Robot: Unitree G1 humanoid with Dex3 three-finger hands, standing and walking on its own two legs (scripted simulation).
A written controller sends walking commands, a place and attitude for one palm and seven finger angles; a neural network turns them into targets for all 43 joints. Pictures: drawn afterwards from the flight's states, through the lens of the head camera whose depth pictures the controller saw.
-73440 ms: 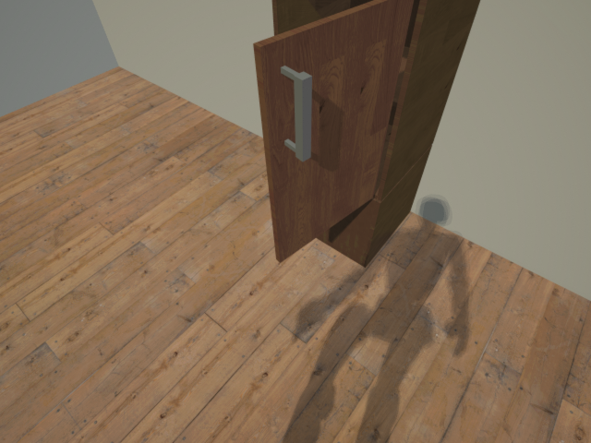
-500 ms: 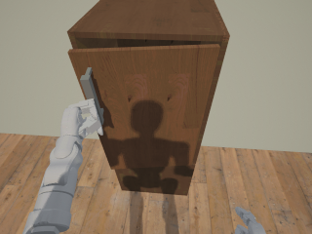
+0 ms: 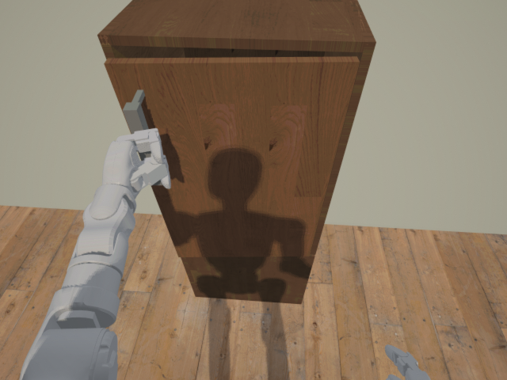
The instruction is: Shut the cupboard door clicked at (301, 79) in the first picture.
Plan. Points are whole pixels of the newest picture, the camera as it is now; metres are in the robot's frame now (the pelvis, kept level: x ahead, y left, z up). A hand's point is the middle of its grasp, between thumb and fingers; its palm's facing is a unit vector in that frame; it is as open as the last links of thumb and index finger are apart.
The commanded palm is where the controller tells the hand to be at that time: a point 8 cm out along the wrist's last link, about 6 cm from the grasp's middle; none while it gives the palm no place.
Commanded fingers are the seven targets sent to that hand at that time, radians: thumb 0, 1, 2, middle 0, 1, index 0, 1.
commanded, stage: push the door shut along its arc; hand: left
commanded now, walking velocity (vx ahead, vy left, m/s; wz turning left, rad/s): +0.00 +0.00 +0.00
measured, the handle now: (149, 140) +0.48 +0.20 +0.13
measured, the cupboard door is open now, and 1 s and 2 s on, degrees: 5 0 0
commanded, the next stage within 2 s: pull the fist back off the door in 0.50 s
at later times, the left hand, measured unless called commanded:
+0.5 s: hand (169, 155) +0.43 +0.15 +0.14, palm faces -0.10 -1.00 -0.01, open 3.2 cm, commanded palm +0.45 +0.19 +0.14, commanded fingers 0.00 0.90 0.90 -1.30 -1.50 -1.30 -1.50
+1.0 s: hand (182, 151) +0.44 +0.14 +0.14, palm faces +0.11 -0.99 -0.01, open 3.2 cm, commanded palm +0.41 +0.17 +0.14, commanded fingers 0.00 0.90 0.90 -1.30 -1.50 -1.30 -1.50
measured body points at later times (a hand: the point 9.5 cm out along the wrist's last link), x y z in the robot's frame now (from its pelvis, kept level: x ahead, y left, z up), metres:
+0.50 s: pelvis -0.01 +0.01 -0.01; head +0.02 +0.01 +0.44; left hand +0.43 +0.21 +0.14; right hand +0.08 -0.26 -0.12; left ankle +0.02 +0.10 -0.73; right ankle -0.02 -0.09 -0.73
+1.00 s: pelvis -0.04 +0.00 -0.02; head +0.00 +0.00 +0.43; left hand +0.43 +0.19 +0.14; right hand +0.00 -0.25 -0.14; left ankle +0.02 +0.10 -0.73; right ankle -0.02 -0.09 -0.73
